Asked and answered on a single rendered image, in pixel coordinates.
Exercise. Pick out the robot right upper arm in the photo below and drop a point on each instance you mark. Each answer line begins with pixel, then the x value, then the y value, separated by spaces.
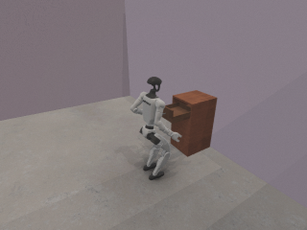
pixel 160 105

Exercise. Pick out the robot right hand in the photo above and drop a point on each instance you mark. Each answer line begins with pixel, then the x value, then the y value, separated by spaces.
pixel 175 136

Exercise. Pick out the left robot forearm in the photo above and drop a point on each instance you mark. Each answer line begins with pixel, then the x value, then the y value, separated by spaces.
pixel 139 111

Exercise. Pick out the right robot foot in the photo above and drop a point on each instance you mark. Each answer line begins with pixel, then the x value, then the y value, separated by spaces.
pixel 152 176

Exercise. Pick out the right robot forearm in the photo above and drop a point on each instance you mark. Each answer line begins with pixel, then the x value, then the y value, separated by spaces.
pixel 164 129

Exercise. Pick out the drawer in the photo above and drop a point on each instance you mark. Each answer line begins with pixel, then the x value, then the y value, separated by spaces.
pixel 176 112

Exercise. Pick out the robot left upper arm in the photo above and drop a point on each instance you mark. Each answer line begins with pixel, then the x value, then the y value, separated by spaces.
pixel 139 101

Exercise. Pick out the cabinet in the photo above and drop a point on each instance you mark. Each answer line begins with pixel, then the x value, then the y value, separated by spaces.
pixel 196 132

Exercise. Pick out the left robot shin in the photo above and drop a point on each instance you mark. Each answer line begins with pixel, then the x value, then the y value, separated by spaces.
pixel 153 153

